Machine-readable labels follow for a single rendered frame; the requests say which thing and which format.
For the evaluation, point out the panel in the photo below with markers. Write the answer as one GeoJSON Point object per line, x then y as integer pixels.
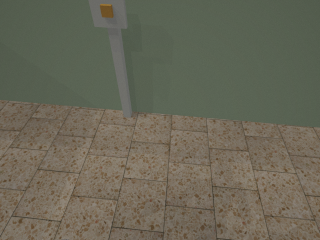
{"type": "Point", "coordinates": [114, 26]}

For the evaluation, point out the button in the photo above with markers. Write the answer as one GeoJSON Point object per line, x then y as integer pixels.
{"type": "Point", "coordinates": [106, 10]}

